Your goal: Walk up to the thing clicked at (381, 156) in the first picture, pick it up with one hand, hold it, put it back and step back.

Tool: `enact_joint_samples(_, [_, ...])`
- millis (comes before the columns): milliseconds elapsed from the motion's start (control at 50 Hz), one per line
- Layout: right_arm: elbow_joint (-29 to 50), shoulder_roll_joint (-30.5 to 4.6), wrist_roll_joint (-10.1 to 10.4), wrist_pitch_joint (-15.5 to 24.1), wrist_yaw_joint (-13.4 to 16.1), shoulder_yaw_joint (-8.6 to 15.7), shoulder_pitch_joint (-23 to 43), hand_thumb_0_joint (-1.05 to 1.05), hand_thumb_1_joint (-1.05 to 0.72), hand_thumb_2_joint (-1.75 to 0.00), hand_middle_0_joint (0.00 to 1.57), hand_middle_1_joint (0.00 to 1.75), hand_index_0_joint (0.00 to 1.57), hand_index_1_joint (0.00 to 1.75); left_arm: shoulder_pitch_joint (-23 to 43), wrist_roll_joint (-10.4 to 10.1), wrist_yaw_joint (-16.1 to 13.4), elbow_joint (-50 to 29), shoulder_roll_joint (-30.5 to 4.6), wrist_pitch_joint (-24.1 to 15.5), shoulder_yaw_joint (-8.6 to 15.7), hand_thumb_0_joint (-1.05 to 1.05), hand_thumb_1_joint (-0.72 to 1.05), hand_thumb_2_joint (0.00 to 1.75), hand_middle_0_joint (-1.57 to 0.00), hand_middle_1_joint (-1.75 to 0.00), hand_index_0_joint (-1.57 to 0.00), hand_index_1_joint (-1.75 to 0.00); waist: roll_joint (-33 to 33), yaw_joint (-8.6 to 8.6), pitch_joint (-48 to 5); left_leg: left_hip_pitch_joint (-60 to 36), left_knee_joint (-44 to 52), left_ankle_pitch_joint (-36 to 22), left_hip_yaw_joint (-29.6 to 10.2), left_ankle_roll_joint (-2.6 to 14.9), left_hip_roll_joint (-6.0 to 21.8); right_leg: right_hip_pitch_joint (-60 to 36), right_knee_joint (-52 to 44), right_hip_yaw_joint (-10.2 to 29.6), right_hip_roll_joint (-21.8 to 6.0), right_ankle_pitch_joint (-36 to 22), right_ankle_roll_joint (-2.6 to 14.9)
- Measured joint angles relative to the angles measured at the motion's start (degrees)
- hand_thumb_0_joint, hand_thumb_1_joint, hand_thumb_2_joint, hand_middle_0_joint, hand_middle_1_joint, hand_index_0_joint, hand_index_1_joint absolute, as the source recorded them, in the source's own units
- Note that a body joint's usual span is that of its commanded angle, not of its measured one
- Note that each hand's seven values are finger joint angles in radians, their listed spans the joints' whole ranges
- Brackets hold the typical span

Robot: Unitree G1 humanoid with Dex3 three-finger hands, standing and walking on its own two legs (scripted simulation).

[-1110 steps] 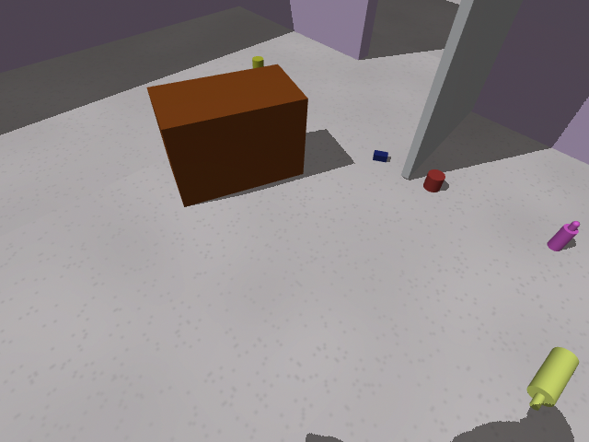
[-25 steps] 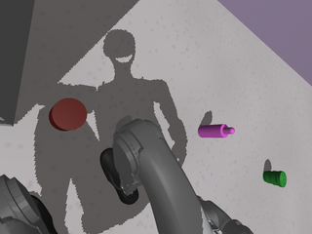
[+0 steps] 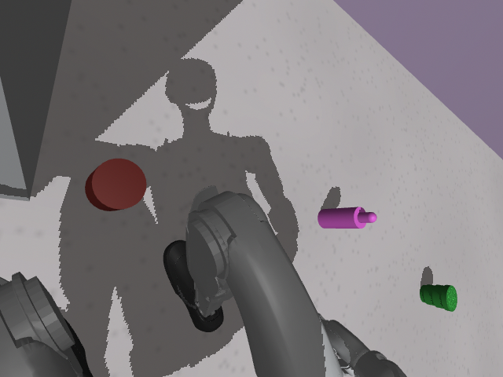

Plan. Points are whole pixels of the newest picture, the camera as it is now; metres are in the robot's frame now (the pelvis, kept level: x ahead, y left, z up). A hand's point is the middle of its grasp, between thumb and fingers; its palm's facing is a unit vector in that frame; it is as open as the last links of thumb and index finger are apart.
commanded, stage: close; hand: left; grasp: from above
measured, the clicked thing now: out of the picture +0.50 +0.32 -0.29
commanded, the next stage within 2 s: settle in 0.26 s
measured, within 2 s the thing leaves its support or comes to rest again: leaves its support in 0.60 s
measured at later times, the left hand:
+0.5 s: hand out of the picture +0.48 +0.32 -0.25, palm faces -0.45 -0.15 -0.88, open 7.2 cm
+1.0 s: hand out of the picture +0.49 +0.35 -0.17, palm faces -0.41 -0.09 -0.91, open 7.2 cm
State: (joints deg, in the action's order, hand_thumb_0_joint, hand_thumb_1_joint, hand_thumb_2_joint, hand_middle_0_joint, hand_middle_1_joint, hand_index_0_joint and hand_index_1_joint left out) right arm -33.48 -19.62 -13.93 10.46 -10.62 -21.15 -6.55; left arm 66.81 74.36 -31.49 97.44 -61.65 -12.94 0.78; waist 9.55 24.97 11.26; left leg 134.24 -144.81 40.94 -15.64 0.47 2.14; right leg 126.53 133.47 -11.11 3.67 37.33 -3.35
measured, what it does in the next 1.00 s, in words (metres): stands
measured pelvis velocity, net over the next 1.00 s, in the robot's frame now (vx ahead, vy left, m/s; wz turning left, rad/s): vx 0.00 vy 0.00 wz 0.04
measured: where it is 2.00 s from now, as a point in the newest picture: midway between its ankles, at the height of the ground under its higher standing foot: (144, 338)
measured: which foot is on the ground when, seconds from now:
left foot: down 0.00-1.00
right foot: down 0.00-1.00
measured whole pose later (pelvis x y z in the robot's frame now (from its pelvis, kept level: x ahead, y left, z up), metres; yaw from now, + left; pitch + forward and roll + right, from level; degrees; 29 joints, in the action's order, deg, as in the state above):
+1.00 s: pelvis +0.00 +0.00 +0.01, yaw +2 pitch +31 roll -14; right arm -34.7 -19.3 -9.7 5.6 -11.0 -13.4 -10.2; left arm 61.8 69.7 -17.4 80.8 -53.2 -7.7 0.7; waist 2.7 19.8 3.4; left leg 135.4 -142.3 39.9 -12.8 0.3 1.5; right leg 128.4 133.3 -9.1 2.3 37.9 -2.5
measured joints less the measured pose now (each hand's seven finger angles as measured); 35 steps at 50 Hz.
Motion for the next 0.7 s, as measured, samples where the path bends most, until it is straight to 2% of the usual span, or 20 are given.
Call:
enact_joint_samples(160, [0.1, -0.1, 0.3, 0.8, -0.4, 0.0, -0.1, 0.00, -0.90, -0.90, 0.20, 0.30, 0.21, 0.30, 0.8, -0.7, 0.2, 0.2, -0.2, 1.8, 1.1, 0.01, 0.49, 0.00, -0.93, -0.13, -0.98, -0.09, -0.2, 0.49, 0.5, 0.3, 0.2, -0.3, 0.5, 0.09, 0.1, 0.5, 0.1, 0.4, 0.0, -0.2, -0.11])
enact_joint_samples(220, [0.0, -0.3, 0.3, 0.8, -0.5, -0.1, -0.3, 0.00, -0.90, -0.90, 0.20, 0.30, 0.21, 0.30, 1.0, -1.6, 0.7, 0.3, -0.5, 2.3, 1.1, 0.01, 0.49, 0.00, -0.94, -0.11, -0.99, -0.06, -0.2, 0.70, 0.7, 0.3, 0.2, -0.3, 0.5, -0.05, 0.2, 0.7, 0.2, 0.4, 0.0, -0.3, -0.06])
enact_joint_samples(340, [0.0, -0.7, 0.5, 0.1, -0.1, -0.1, -0.7, 0.00, -0.90, -0.90, 0.20, 0.30, 0.21, 0.30, 0.7, -2.6, 1.9, -0.3, -0.9, 2.0, 1.1, 0.01, 0.48, 0.00, -0.96, -0.08, -1.00, -0.04, -0.4, 0.62, 1.2, 0.1, 0.4, -0.1, 0.3, -0.30, 0.2, 0.7, 0.1, 0.3, 0.1, -0.3, 0.12])
enact_joint_samples(460, [0.2, -1.1, 0.5, -0.7, 0.3, -0.5, -0.6, 0.00, -0.91, -0.90, 0.20, 0.30, 0.21, 0.30, 0.0, -2.7, 2.9, -1.1, -1.5, 1.1, 1.6, 0.01, 0.47, 0.00, -0.98, -0.06, -1.02, -0.02, -0.5, 0.51, 1.3, -0.1, 0.2, 0.0, -0.1, -0.47, 0.2, 0.5, 0.0, -0.1, 0.1, -0.2, 0.22])
enact_joint_samples(580, [0.2, -0.7, 0.4, -1.3, 0.5, 0.2, -1.3, 0.00, -0.91, -0.90, 0.20, 0.30, 0.21, 0.30, -1.5, -1.9, 4.3, -4.3, -0.6, 0.7, 2.6, 0.01, 0.45, 0.00, -1.01, -0.05, -1.05, -0.01, -0.6, -0.36, 0.5, 0.0, 0.3, -0.1, -0.2, -0.64, 0.0, 0.5, 0.0, -0.2, -0.1, -0.2, 0.46])
enact_joint_samples(700, [-0.1, -0.4, 0.8, -1.8, 0.2, 1.5, -1.9, 0.00, -0.92, -0.90, 0.20, 0.30, 0.21, 0.30, -2.7, -1.8, 5.3, -7.8, 1.2, 1.5, 2.2, 0.01, 0.44, 0.00, -1.03, -0.03, -1.07, 0.00, -1.6, -1.62, -1.2, 0.1, 0.6, -0.2, 0.0, -0.60, -0.2, 0.5, -0.1, 0.0, -0.3, 0.0, 0.57])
